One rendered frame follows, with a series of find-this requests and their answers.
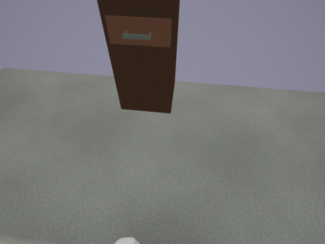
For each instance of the handle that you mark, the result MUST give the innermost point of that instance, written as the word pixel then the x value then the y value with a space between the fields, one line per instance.
pixel 136 36

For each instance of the cabinet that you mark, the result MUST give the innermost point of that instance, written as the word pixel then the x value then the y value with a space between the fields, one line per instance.
pixel 144 75

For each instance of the drawer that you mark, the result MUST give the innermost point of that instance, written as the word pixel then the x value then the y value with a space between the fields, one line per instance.
pixel 159 27

